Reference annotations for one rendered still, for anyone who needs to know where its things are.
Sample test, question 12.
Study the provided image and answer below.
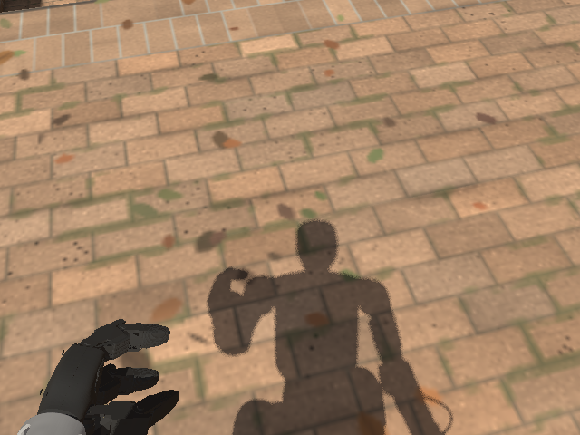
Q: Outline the robot left hand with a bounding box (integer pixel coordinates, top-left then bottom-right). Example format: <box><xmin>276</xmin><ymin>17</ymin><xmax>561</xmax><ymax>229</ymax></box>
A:
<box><xmin>37</xmin><ymin>319</ymin><xmax>179</xmax><ymax>435</ymax></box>

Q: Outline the left robot forearm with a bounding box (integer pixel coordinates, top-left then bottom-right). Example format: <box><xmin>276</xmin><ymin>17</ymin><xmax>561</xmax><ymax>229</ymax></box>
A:
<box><xmin>17</xmin><ymin>412</ymin><xmax>86</xmax><ymax>435</ymax></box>

